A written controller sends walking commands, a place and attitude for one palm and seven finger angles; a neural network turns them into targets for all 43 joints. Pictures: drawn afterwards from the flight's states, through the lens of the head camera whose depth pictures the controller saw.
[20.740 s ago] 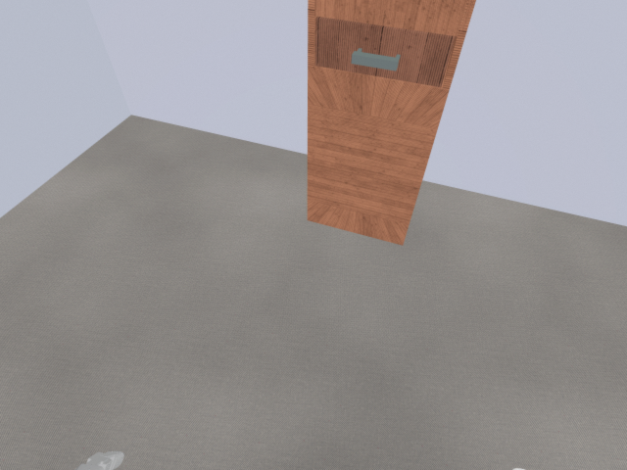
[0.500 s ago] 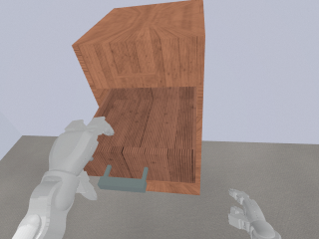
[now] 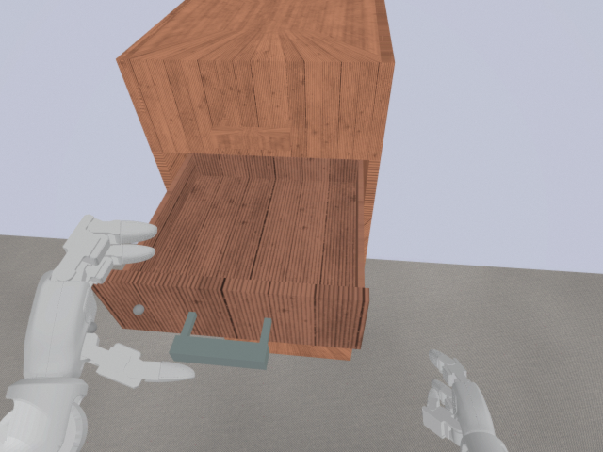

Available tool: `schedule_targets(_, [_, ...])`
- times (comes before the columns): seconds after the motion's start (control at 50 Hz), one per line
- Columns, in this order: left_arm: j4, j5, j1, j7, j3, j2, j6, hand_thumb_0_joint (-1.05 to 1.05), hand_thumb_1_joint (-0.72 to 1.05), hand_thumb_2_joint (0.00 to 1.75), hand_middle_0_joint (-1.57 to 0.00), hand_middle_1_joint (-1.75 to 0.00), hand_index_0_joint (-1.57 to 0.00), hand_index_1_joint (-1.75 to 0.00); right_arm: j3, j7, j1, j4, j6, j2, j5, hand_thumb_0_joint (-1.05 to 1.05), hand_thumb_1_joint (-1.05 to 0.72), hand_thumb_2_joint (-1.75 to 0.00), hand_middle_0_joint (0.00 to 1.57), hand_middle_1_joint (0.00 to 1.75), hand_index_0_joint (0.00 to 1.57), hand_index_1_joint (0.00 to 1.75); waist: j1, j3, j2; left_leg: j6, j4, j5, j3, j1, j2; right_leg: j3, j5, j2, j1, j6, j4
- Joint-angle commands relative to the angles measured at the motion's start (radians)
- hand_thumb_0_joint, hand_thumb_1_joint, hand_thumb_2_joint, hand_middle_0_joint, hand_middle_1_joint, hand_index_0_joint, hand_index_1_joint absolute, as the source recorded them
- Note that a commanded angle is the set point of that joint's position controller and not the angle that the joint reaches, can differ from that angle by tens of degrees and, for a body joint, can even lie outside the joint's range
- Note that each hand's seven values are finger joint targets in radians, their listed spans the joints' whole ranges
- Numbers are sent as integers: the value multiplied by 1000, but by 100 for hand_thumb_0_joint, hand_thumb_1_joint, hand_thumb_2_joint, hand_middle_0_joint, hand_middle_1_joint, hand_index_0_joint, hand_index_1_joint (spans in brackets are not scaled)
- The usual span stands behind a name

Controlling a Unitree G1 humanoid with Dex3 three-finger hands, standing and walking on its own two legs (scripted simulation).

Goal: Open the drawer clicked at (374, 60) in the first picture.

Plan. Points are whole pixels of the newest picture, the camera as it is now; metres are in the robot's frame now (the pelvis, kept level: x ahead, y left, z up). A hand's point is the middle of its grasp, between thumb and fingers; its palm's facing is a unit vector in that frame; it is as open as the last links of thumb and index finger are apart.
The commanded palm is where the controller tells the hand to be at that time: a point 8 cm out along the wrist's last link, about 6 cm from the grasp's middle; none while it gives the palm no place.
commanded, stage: draw the hand back to the body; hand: left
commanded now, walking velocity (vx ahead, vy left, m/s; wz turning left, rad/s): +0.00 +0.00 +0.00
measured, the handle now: (224, 337) +0.26 +0.15 +0.01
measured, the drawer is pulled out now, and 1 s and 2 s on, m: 0.30 0.30 0.30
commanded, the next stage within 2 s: step back with the hand held close in 0.80 s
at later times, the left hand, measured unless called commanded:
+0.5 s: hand (97, 290) +0.21 +0.24 +0.18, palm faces +0.38 -0.82 -0.43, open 9.5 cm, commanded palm +0.16 +0.28 +0.20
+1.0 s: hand (89, 289) +0.21 +0.24 +0.18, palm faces +0.41 -0.79 -0.45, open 7.5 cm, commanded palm +0.15 +0.28 +0.20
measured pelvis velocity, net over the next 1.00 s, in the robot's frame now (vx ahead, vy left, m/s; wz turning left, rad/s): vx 0.02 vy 0.00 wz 0.00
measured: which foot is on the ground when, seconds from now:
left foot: down 0.00-1.00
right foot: down 0.00-1.00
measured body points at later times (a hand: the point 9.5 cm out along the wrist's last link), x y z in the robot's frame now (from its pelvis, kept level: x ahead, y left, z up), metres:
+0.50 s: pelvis +0.03 +0.00 +0.00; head +0.02 -0.02 +0.45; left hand +0.19 +0.28 +0.20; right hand +0.22 -0.22 -0.08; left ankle +0.02 +0.12 -0.74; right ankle -0.03 -0.11 -0.74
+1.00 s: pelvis +0.02 +0.00 +0.00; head +0.02 -0.03 +0.45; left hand +0.18 +0.28 +0.21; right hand +0.22 -0.22 -0.09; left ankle +0.02 +0.12 -0.74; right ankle -0.03 -0.11 -0.74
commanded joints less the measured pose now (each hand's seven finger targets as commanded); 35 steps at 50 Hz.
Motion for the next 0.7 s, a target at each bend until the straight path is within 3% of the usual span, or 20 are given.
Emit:
schedule_targets(0.0, [-190, -54, -106, 45, 136, 123, -94, 0, -12, 47, -27, -95, -27, -95, -42, -14, -114, -134, -75, -103, -4, 0, -90, -90, 20, 30, 20, 30, -15, -65, 43, 18, -71, 139, 8, 102, 11, -8, 152, -25, -91, -2, -106])
schedule_targets(0.08, [-185, -63, -49, 39, 151, 129, -97, 0, 2, 52, -26, -86, -26, -86, -56, -9, -114, -138, -79, -118, 0, 0, -90, -90, 20, 30, 20, 30, -9, -82, -36, 24, -68, 183, 1, 90, 20, -11, 201, -25, -68, 0, -93])
schedule_targets(0.1, [-204, -61, -45, 39, 160, 139, -99, 0, 6, 54, -26, -84, -26, -84, -60, -8, -114, -137, -80, -120, 1, 0, -90, -90, 20, 30, 20, 30, -8, -106, 4, 24, -60, 202, 8, 101, 18, -5, 225, -28, -61, -1, -88])
schedule_targets(0.18, [-201, -65, 8, 46, 209, 170, -97, 0, 20, 60, -25, -75, -25, -75, -70, -9, -107, -133, -79, -121, 4, 0, -90, -90, 20, 30, 20, 30, -4, -129, -23, 20, -50, 249, 8, 98, 22, -10, 278, -29, -46, -1, -74])
schedule_targets(0.24, [-223, -67, 14, 50, 237, 191, -96, 0, 31, 64, -24, -68, -24, -68, -75, -9, -104, -130, -78, -124, 10, 0, -90, -90, 20, 30, 20, 30, -7, -141, 14, 14, -38, 288, 7, 102, 24, -9, 308, -27, -47, -4, -67])
schedule_targets(0.28, [-188, -70, 40, 54, 248, 185, -90, 0, 37, 68, -24, -64, -24, -64, -79, -10, -96, -126, -73, -121, 13, 0, -90, -90, 20, 30, 20, 30, -9, -132, -18, 15, -36, 293, 9, 101, 27, -14, 317, -29, -58, 1, -63])
schedule_targets(0.46, [-145, -76, 47, 61, 305, 212, -76, 0, 69, 81, -22, -43, -22, -43, -90, -14, -96, -117, -52, -122, 20, 0, -90, -90, 20, 30, 20, 30, -11, -140, -20, 15, -26, 315, 15, 104, 26, -13, 356, -33, -67, 5, -58])
schedule_targets(0.52, [-149, -76, 32, 59, 292, 205, -73, 0, 80, 86, -21, -37, -21, -37, -88, -13, -99, -124, -48, -122, 21, 0, -90, -90, 20, 30, 20, 30, -12, -134, -38, 18, -25, 312, 13, 102, 24, -15, 358, -34, -71, 8, -56])
schedule_targets(0.58, [-154, -76, 21, 58, 273, 196, -68, 0, 90, 90, -20, -30, -20, -30, -86, -13, -101, -124, -50, -122, 21, 0, -90, -90, 20, 30, 20, 30, -16, -127, -8, 19, -23, 290, 16, 104, 21, -12, 346, -36, -81, 8, -61])
schedule_targets(0.64, [-147, -79, 17, 61, 292, 211, -66, 0, 90, 90, -20, -30, -20, -30, -86, -15, -108, -124, -48, -123, 19, 0, -90, -90, 20, 30, 20, 30, -11, -122, -41, 20, -26, 260, 11, 91, 19, -10, 332, -34, -77, 5, -69])
schedule_targets(0.68, [-149, -77, 19, 61, 285, 207, -68, 0, 90, 90, -20, -30, -20, -30, -83, -16, -107, -125, -46, -118, 20, 0, -90, -90, 20, 30, 20, 30, -13, -124, -20, 22, -24, 254, 17, 95, 17, -7, 334, -39, -79, 7, -66])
